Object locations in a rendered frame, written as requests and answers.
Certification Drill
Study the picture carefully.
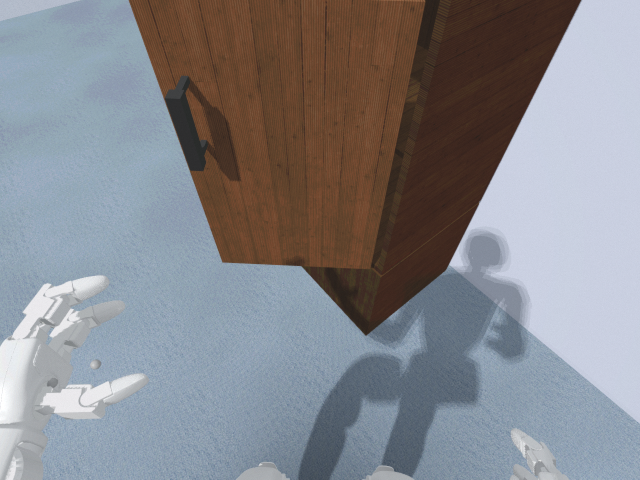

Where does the robot shin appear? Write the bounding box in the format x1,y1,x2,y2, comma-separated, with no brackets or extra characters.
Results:
258,462,278,470
373,466,394,474

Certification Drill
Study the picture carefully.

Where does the cupboard door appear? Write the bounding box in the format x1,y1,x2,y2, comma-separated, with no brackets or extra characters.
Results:
129,0,425,269

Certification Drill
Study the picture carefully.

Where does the left robot shin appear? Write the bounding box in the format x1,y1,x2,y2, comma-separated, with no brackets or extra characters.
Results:
258,462,278,470

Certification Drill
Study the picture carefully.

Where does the robot right hand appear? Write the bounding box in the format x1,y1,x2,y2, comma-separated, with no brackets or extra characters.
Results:
509,428,569,480

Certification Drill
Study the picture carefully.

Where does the left robot forearm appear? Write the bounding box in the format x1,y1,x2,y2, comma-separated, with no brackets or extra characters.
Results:
0,424,48,480

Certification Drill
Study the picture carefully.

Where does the handle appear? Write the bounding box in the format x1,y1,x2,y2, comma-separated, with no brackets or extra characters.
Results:
165,76,208,171

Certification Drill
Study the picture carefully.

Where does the robot left hand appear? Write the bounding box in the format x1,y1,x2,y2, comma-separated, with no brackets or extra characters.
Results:
0,275,149,431

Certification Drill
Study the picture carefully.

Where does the right robot shin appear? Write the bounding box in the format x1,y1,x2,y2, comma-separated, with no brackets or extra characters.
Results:
373,466,394,474

